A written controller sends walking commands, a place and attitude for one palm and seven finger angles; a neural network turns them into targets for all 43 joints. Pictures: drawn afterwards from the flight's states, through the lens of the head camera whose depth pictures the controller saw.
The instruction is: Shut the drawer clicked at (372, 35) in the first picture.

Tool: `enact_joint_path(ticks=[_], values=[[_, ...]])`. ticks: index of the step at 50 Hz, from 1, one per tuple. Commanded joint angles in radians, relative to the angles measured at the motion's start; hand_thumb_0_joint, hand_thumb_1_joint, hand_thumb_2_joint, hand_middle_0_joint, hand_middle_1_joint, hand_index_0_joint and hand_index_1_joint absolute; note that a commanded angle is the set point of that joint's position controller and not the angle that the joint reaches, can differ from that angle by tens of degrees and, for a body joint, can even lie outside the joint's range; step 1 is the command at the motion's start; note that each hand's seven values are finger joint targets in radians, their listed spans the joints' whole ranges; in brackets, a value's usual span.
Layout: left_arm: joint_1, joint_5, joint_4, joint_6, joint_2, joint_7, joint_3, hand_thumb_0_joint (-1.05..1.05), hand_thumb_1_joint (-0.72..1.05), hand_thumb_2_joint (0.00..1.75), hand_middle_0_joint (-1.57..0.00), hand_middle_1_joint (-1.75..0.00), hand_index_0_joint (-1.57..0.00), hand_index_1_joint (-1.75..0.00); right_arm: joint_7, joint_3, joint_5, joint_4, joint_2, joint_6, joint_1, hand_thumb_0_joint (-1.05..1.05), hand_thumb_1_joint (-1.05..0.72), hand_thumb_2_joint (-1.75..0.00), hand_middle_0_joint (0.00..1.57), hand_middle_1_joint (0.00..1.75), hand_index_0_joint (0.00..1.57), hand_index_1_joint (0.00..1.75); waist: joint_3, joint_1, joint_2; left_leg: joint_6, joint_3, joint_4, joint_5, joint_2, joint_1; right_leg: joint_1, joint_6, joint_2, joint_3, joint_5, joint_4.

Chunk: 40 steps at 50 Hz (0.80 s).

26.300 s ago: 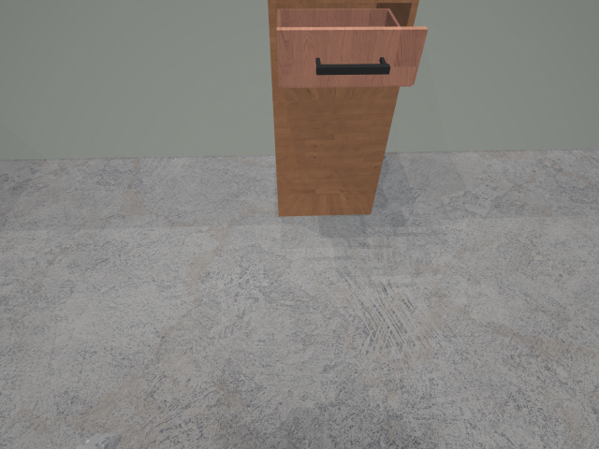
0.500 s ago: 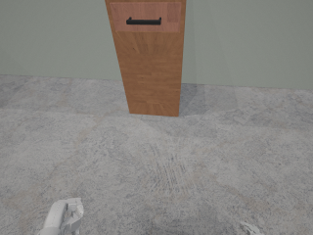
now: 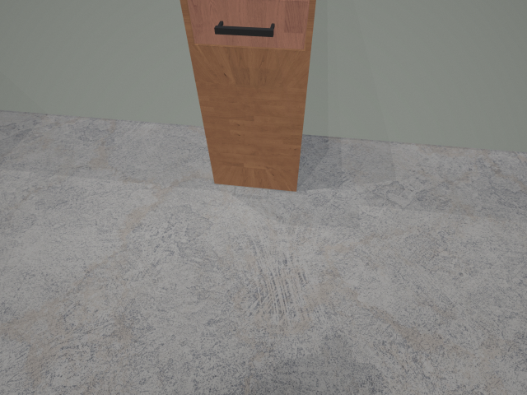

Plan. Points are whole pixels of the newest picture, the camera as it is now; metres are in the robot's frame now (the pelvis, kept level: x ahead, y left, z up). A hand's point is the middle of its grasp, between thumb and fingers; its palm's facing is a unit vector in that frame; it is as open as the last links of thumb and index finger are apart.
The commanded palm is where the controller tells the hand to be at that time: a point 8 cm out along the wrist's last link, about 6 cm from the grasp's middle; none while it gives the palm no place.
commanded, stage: let the arm hang, fingers relaxed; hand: left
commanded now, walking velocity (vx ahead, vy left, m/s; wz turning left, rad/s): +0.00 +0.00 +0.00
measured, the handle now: (245, 28) +1.15 +0.12 +0.04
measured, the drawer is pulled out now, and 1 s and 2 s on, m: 0.00 0.00 0.00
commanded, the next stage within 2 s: look to check the result in 0.42 s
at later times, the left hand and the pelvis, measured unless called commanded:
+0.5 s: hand out of the picture +0.05 +0.19 -0.17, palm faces +0.00 -0.98 -0.22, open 7.3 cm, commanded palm none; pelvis +0.02 +0.00 +0.00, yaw -1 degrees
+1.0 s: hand out of the picture +0.09 +0.22 -0.16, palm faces -0.02 -0.96 -0.28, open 7.4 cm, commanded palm none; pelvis +0.03 +0.00 +0.01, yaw -1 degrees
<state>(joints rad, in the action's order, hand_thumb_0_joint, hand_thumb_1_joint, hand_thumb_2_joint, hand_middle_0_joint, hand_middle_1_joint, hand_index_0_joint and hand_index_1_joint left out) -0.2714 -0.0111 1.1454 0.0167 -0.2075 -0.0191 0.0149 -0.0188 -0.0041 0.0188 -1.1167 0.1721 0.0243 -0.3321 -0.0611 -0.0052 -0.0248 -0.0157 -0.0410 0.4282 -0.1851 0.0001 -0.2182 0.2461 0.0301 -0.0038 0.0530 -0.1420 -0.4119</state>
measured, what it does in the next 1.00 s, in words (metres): stands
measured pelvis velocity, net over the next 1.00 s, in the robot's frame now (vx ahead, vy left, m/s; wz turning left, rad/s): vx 0.03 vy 0.00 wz -0.01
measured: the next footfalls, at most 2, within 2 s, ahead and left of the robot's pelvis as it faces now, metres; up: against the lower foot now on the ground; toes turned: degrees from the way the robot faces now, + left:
none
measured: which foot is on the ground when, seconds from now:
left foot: down 0.00-1.00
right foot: down 0.00-1.00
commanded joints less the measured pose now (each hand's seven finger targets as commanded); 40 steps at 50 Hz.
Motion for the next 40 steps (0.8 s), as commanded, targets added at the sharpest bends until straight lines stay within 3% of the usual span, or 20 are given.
enact_joint_path(ticks=[1, 5, 21, 31, 36, 40], values=[[0.004, -0.002, -0.041, -0.023, -0.115, -0.01, 0.025, 0.0, 0.9, 0.9, -0.2, -0.3, -0.2, -0.3, -0.007, -0.022, 0.002, 0.03, 0.093, -0.021, -0.043, 0.0, -0.9, -0.9, 0.2, 0.3, 0.2, 0.3, -0.016, 0.002, 0.027, -0.024, 0.098, -0.124, -0.125, 0.095, -0.045, 0.0, 0.024, 0.105, -0.116, -0.198, 0.117], [0.003, -0.005, -0.043, -0.021, -0.103, -0.012, 0.026, 0.0, 0.9, 0.9, -0.2, -0.3, -0.2, -0.3, -0.007, -0.024, 0.004, 0.028, 0.087, -0.02, -0.039, 0.0, -0.9, -0.9, 0.2, 0.3, 0.2, 0.3, -0.033, 0.004, 0.003, -0.023, 0.105, -0.134, -0.151, 0.093, -0.057, 0.01, 0.02, 0.096, -0.12, -0.205, 0.112], [0.04, -0.003, -0.052, -0.037, -0.095, -0.014, 0.029, 0.0, 0.9, 0.9, -0.2, -0.3, -0.2, -0.3, -0.012, -0.027, 0.0, 0.021, 0.087, -0.033, 0.006, 0.0, -0.9, -0.9, 0.2, 0.3, 0.2, 0.3, 0.007, -0.004, 0.009, -0.014, 0.09, -0.121, 0.006, 0.104, 0.015, -0.041, 0.016, 0.11, -0.112, -0.042, 0.103], [0.06, -0.003, -0.041, -0.04, -0.13, -0.01, 0.031, 0.0, 0.9, 0.9, -0.2, -0.3, -0.2, -0.3, -0.012, -0.031, -0.001, 0.018, 0.134, -0.035, 0.047, 0.0, -0.9, -0.9, 0.2, 0.3, 0.2, 0.3, 0.013, -0.006, -0.003, -0.014, 0.092, -0.134, 0.001, 0.11, 0.045, -0.048, 0.019, 0.11, -0.122, -0.046, 0.117], [0.077, -0.003, -0.037, -0.045, -0.156, -0.008, 0.033, 0.0, 0.9, 0.9, -0.2, -0.3, -0.2, -0.3, -0.012, -0.035, -0.002, 0.021, 0.164, -0.039, 0.069, 0.0, -0.9, -0.9, 0.2, 0.3, 0.2, 0.3, 0.045, -0.007, 0.029, -0.016, 0.093, -0.132, 0.045, 0.116, 0.073, -0.071, 0.021, 0.117, -0.12, 0.004, 0.115], [0.097, -0.002, -0.039, -0.047, -0.178, -0.007, 0.034, 0.0, 0.9, 0.9, -0.2, -0.3, -0.2, -0.3, -0.011, -0.036, -0.003, 0.024, 0.19, -0.038, 0.095, 0.0, -0.9, -0.9, 0.2, 0.3, 0.2, 0.3, 0.039, -0.007, 0.006, -0.012, 0.093, -0.133, 0.052, 0.116, 0.08, -0.073, 0.022, 0.118, -0.128, 0.019, 0.122]])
